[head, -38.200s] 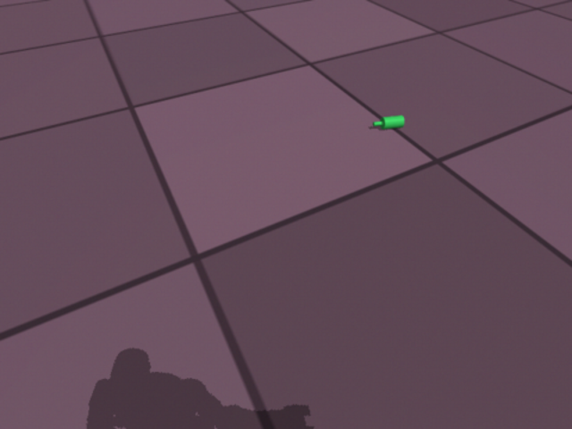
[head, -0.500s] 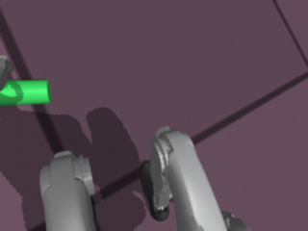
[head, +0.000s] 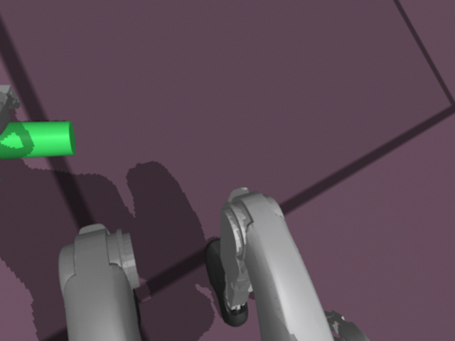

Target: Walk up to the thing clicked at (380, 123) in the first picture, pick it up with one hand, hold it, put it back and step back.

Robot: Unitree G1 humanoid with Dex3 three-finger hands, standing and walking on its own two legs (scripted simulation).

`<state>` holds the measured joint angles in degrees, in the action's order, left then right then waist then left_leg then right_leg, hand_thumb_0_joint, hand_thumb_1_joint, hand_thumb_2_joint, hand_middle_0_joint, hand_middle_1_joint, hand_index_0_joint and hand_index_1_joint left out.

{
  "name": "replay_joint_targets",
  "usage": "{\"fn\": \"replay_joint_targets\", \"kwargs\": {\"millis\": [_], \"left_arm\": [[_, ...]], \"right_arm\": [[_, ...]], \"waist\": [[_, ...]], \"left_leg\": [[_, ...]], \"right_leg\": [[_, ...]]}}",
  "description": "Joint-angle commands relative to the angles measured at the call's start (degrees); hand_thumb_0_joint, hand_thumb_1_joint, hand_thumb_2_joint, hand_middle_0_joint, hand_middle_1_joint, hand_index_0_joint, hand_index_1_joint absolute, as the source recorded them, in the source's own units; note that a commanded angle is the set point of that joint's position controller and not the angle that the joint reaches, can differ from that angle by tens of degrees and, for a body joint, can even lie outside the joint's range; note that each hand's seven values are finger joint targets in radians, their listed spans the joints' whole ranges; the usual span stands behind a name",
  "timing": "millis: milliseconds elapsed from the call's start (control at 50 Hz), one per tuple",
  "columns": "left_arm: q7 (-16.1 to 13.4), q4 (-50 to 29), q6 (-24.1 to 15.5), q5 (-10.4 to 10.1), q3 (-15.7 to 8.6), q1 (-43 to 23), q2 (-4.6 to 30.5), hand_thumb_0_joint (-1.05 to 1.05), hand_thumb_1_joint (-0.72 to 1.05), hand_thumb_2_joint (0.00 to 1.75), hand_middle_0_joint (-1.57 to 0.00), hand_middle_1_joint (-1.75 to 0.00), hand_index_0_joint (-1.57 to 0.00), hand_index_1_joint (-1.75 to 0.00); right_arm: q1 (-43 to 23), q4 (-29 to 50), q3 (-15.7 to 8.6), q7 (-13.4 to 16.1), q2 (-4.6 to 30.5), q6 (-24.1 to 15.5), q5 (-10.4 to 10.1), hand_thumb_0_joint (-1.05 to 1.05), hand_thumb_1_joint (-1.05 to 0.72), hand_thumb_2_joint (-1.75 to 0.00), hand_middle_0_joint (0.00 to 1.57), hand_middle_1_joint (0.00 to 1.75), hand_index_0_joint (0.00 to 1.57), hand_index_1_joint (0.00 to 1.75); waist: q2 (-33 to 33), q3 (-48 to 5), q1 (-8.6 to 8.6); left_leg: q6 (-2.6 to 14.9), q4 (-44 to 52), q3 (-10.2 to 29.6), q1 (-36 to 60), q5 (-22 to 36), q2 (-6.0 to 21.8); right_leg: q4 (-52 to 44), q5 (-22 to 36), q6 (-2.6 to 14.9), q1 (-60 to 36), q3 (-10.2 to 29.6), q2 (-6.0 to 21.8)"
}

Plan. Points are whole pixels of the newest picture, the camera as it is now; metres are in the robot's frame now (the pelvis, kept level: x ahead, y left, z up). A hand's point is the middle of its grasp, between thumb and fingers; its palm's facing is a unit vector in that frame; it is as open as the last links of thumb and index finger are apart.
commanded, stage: rise first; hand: left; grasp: from above
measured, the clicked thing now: (21, 140) +0.53 +0.29 -0.29
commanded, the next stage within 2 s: approach in 0.06 s
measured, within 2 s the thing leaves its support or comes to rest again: neither
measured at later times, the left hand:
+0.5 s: hand (14, 112) +0.52 +0.26 -0.15, palm faces -0.42 +0.00 -0.91, open 13.8 cm
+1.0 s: hand (8, 126) +0.51 +0.27 -0.17, palm faces -0.44 -0.02 -0.90, open 13.7 cm
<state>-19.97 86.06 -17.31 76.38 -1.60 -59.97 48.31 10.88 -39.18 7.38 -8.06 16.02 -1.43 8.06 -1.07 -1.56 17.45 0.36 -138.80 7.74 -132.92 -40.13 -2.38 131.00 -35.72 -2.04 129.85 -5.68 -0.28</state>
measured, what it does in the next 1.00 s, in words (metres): stands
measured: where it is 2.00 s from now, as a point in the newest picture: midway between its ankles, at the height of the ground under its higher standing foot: (181, 319)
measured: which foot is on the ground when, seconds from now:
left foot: down 0.00-1.00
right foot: down 0.00-1.00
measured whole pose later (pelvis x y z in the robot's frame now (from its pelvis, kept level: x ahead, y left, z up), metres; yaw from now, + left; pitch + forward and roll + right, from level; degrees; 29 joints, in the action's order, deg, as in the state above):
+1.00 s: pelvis +0.00 +0.00 -0.01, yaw -1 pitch +33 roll -11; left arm -17.1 82.1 -17.6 74.8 1.2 -64.6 49.1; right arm 11.7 -38.2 8.9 -6.9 17.2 -1.1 9.2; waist -2.4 1.6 18.4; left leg -0.1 -139.7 8.6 -134.1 -39.2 -2.6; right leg 131.4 -34.6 -1.8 130.7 -6.5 -0.4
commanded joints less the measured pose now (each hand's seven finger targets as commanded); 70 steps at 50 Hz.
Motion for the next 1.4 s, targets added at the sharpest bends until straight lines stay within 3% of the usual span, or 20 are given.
{"fn": "replay_joint_targets", "kwargs": {"millis": [0,40,100,140,180,280,400,520,640,720,800,900,940,960,1020,1100,1180,1260,1340,1380], "left_arm": [[-2.3,-8.7,-0.5,-0.9,-2.1,-19.0,13.7,0.0,-0.49,0.99,-0.12,-0.95,-0.11,-0.96],[-2.3,-7.9,-0.6,-0.9,-2.3,-18.0,13.4,0.0,-0.5,0.99,-0.11,-0.97,-0.1,-0.97],[-2.6,-10.0,-0.9,-0.5,-3.0,-17.9,15.1,0.0,-0.48,0.97,-0.12,-0.95,-0.12,-0.96],[-2.8,-10.7,-0.9,-0.7,-3.3,-18.3,15.0,0.0,-0.55,1.05,-0.14,-0.91,-0.1,-0.95],[-2.9,-12.1,-0.9,-0.8,-3.1,-20.3,14.8,0.0,-0.49,0.97,-0.1,-1.03,-0.11,-1.02],[-2.6,-11.0,0.0,-1.5,1.2,-26.6,8.2,0.0,-0.53,1.0,-0.08,-1.04,-0.09,-1.03],[-2.2,-6.3,2.1,-0.9,3.9,-28.9,6.5,0.0,-0.52,1.0,-0.08,-1.07,-0.09,-1.06],[-2.3,-4.8,6.5,0.3,1.3,-25.4,11.0,0.0,-0.5,1.03,-0.1,-1.06,-0.11,-1.06],[-0.3,-5.9,8.6,-3.0,-0.8,-19.8,13.0,0.0,-0.5,1.0,-0.12,-1.02,-0.12,-1.01],[2.5,-8.7,6.7,-4.7,-0.4,-19.7,12.0,0.0,-0.5,1.01,-0.12,-1.02,-0.12,-1.02],[2.9,-14.2,1.7,-5.4,-0.6,-27.3,12.4,0.0,-0.52,1.0,-0.1,-1.03,-0.11,-1.03],[0.3,-16.7,-1.8,-3.0,0.6,-29.2,12.1,0.0,-0.53,1.04,-0.08,-1.07,-0.09,-1.06],[-0.5,-13.8,-1.1,-1.9,2.1,-29.2,9.7,0.0,-0.53,1.05,-0.08,-1.09,-0.08,-1.08],[-1.0,-14.9,-0.9,-1.4,1.8,-31.6,11.1,0.0,-0.52,1.12,-0.09,-1.11,-0.09,-1.11],[-2.0,-6.5,1.7,0.2,3.1,-26.9,9.3,0.0,-0.55,1.07,-0.08,-1.05,-0.08,-1.05],[-2.6,-0.4,4.6,-1.1,3.8,-24.1,7.0,0.0,-0.5,1.02,-0.08,-1.05,-0.09,-1.04],[-1.1,-1.9,5.7,-0.8,3.2,-24.0,9.9,0.0,-0.51,0.99,-0.08,-1.05,-0.09,-1.03],[-1.1,-6.0,4.2,-2.3,1.1,-26.3,13.0,0.0,-0.51,1.03,-0.09,-1.05,-0.1,-1.04],[-2.2,-5.3,2.3,-1.1,-0.2,-25.3,14.7,0.0,-0.57,1.04,-0.07,-0.99,-0.06,-1.0],[-3.1,-3.9,1.3,-0.8,0.7,-25.2,13.6,0.0,-0.58,1.07,-0.07,-0.98,-0.05,-1.0]], "right_arm": [[12.1,0.3,-4.5,0.9,15.7,0.0,0.1,0.0,-0.9,-0.9,0.2,0.3,0.2,0.3],[12.3,0.6,-4.5,1.0,16.0,-0.2,0.1,0.0,-0.91,-0.9,0.2,0.3,0.2,0.3],[12.4,0.6,-4.6,1.0,15.8,-0.2,0.1,0.0,-0.91,-0.9,0.2,0.3,0.2,0.3],[12.8,0.4,-4.6,0.9,15.7,-0.2,0.1,0.0,-0.91,-0.9,0.2,0.3,0.2,0.3],[12.7,0.5,-4.6,0.8,15.3,-0.1,0.2,0.0,-0.91,-0.9,0.2,0.3,0.2,0.3],[13.8,-1.2,-4.7,1.2,15.4,-0.3,0.2,0.0,-0.91,-0.9,0.2,0.3,0.2,0.3],[14.6,-1.6,-3.9,1.6,15.5,-0.4,0.5,0.0,-0.91,-0.9,0.2,0.3,0.2,0.3],[14.4,1.2,-3.1,1.6,15.9,0.6,-0.4,0.0,-0.91,-0.9,0.2,0.3,0.2,0.3],[12.7,3.5,-2.3,1.6,15.8,1.7,-1.7,0.0,-0.91,-0.9,0.2,0.3,0.2,0.3],[12.6,3.4,-2.2,1.6,15.6,1.7,-1.2,0.0,-0.91,-0.9,0.2,0.3,0.2,0.3],[14.4,2.0,-2.7,2.2,16.6,1.1,0.0,0.0,-0.91,-0.9,0.2,0.3,0.2,0.3],[14.9,0.9,-3.0,2.2,16.4,0.6,1.1,0.0,-0.91,-0.9,0.2,0.3,0.2,0.3],[14.7,0.4,-3.2,2.0,16.5,0.5,1.3,0.0,-0.91,-0.9,0.2,0.3,0.2,0.3],[14.5,0.3,-3.2,2.0,16.4,0.6,1.1,0.0,-0.91,-0.9,0.2,0.3,0.2,0.3],[14.8,0.2,-2.8,1.6,16.3,0.7,1.0,0.0,-0.91,-0.9,0.2,0.3,0.2,0.3],[13.9,0.8,-1.9,1.6,16.9,0.7,0.5,0.0,-0.9,-0.9,0.2,0.3,0.2,0.3],[13.7,2.0,-1.4,1.5,17.3,0.6,0.0,0.0,-0.91,-0.9,0.2,0.3,0.2,0.3],[13.9,3.0,-0.8,1.6,17.4,0.4,0.3,0.0,-0.91,-0.9,0.2,0.3,0.2,0.3],[13.7,4.0,-0.5,1.7,17.9,-0.2,0.7,0.0,-0.91,-0.9,0.2,0.3,0.2,0.3],[13.5,3.3,-0.1,1.8,18.1,-0.5,1.1,0.0,-0.91,-0.9,0.2,0.3,0.2,0.3]], "waist": [[20.2,-36.6,0.78],[20.0,-35.2,1.13],[22.1,-38.3,-0.04],[21.9,-39.0,0.37],[22.3,-40.1,0.66],[21.0,-36.5,4.44],[22.6,-36.8,4.82],[24.9,-40.4,2.67],[20.8,-38.4,1.41],[16.0,-36.2,3.45],[16.9,-34.9,5.49],[25.2,-39.8,4.42],[25.9,-38.2,5.04],[27.3,-40.0,4.46],[25.9,-37.5,4.78],[22.4,-31.7,5.47],[21.3,-33.5,5.41],[21.1,-36.1,5.73],[22.2,-34.3,6.2],[22.5,-32.9,6.7]], "left_leg": [[1.16,15.6,-4.2,27.7,9.4,0.2],[0.93,15.3,-3.9,28.1,10.0,0.2],[0.87,15.2,-4.4,28.9,11.3,0.2],[0.89,15.1,-4.5,29.3,12.1,0.2],[1.06,15.5,-4.4,29.1,11.3,0.3],[1.26,15.3,-4.1,28.5,8.9,0.6],[0.82,16.6,-3.9,29.7,10.1,0.6],[0.56,17.0,-3.8,32.3,16.7,0.8],[1.69,16.9,-5.0,25.4,14.6,0.6],[2.24,14.6,-5.2,22.1,12.1,0.6],[1.33,13.2,-4.5,22.8,8.0,0.6],[0.07,13.9,-4.1,30.3,9.0,0.8],[0.01,14.4,-3.6,31.2,9.2,0.8],[0.0,15.3,-3.3,32.3,9.2,0.9],[0.18,15.4,-3.1,31.9,12.1,0.9],[0.59,16.3,-2.4,28.1,12.6,0.9],[1.1,14.3,-3.0,27.4,15.2,0.9],[1.19,13.4,-3.5,26.5,14.7,0.9],[0.74,13.5,-3.2,26.5,11.9,1.0],[0.65,13.1,-3.0,26.5,10.5,1.1]], "right_leg": [[-11.7,8.2,4.24,-19.1,-3.9,-1.9],[-11.6,8.4,4.37,-18.2,-4.1,-1.6],[-11.2,9.5,4.38,-19.9,-3.9,-1.8],[-11.2,10.3,4.21,-20.4,-3.8,-1.7],[-11.2,9.8,4.16,-20.6,-3.9,-1.9],[-12.4,8.8,4.1,-17.9,-4.2,-2.0],[-12.4,9.8,4.44,-18.7,-4.7,-2.4],[-11.2,15.0,4.65,-20.7,-4.3,-2.0],[-12.5,13.5,4.32,-24.9,-3.1,-2.1],[-13.5,11.4,3.91,-27.0,-2.6,-2.2],[-14.5,5.9,4.51,-23.5,-3.4,-2.2],[-12.8,6.7,4.64,-21.5,-4.1,-2.3],[-12.3,7.5,4.74,-18.6,-5.0,-2.2],[-11.8,7.9,4.74,-18.1,-5.1,-2.3],[-10.8,10.8,4.66,-17.3,-5.8,-2.4],[-11.0,12.0,4.36,-15.9,-5.9,-1.9],[-10.6,14.0,4.44,-18.8,-5.1,-2.1],[-11.4,13.6,4.19,-23.1,-4.8,-2.3],[-11.6,10.3,4.59,-21.3,-5.3,-2.3],[-11.5,9.0,4.72,-19.7,-5.6,-2.4]]}}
